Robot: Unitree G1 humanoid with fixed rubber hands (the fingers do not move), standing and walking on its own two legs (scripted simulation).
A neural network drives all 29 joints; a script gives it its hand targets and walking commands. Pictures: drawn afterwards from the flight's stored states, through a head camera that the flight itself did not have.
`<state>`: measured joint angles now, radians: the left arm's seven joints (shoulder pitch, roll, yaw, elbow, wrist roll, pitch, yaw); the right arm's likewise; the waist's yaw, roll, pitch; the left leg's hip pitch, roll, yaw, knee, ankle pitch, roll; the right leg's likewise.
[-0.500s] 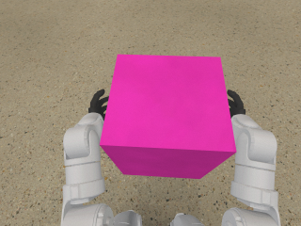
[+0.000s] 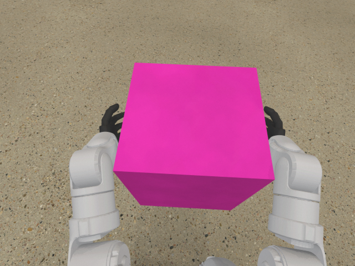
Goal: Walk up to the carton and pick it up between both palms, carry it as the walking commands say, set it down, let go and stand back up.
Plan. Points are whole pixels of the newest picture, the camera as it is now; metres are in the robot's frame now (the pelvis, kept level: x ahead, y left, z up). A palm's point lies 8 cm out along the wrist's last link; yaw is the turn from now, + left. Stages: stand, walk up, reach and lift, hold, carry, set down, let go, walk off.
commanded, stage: carry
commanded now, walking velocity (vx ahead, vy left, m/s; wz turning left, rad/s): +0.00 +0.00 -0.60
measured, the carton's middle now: (189, 147) +0.37 +0.00 +0.04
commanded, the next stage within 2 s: none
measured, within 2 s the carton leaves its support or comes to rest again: neither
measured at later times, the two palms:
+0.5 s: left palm (194, 142) +0.35 -0.01 +0.09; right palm (354, 193) +0.25 -0.32 +0.08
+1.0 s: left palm (216, 148) +0.33 -0.05 +0.09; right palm out of the picture +0.15 -0.33 +0.12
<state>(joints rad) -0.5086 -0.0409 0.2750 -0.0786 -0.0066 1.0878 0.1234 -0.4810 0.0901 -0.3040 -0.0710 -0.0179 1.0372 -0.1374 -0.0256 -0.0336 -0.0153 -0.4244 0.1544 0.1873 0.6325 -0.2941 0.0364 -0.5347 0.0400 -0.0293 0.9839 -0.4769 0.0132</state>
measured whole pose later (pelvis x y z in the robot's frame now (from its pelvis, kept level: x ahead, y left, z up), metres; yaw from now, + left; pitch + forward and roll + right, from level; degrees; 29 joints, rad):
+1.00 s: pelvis -0.05 -0.01 +0.00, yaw -33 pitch +3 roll -4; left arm -0.52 -0.02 0.28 -0.05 -0.01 1.10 0.15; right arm -0.54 0.08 -0.31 0.02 -0.02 1.03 -0.13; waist -0.02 -0.06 -0.01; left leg -0.43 0.19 0.27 0.63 -0.25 0.06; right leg -0.55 0.02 -0.01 1.04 -0.41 0.01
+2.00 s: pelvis -0.15 +0.03 -0.02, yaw -66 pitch +1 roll -1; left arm -0.53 -0.03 0.27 0.01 0.00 1.10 0.14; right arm -0.50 0.07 -0.31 0.02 -0.02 1.06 -0.14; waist -0.02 -0.03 -0.01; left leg -0.43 0.25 0.36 0.72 -0.27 0.03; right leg -0.47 0.00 -0.09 0.90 -0.41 0.03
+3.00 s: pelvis -0.20 +0.07 -0.01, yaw -89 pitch +1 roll +1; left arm -0.44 -0.08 0.28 -0.05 0.00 1.10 0.15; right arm -0.45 0.07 -0.30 -0.03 -0.02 1.09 -0.13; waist -0.03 -0.01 -0.03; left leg -0.43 0.09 0.15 0.93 -0.52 -0.01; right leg -0.39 0.04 0.01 0.69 -0.31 -0.04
